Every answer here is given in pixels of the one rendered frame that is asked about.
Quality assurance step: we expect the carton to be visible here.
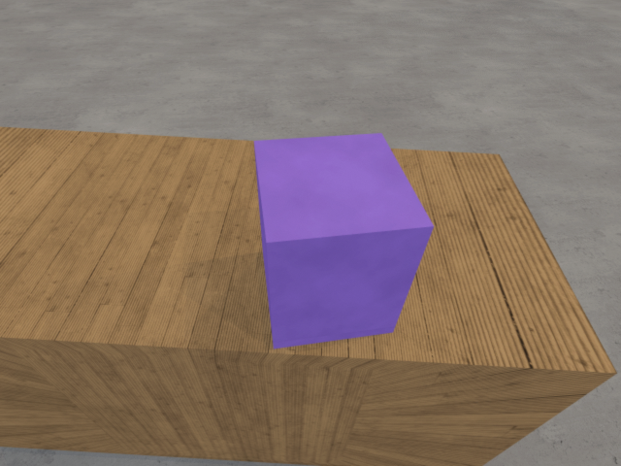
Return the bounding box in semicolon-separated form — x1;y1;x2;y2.
254;133;434;349

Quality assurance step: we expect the pedestal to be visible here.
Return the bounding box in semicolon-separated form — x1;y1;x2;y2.
0;127;617;466

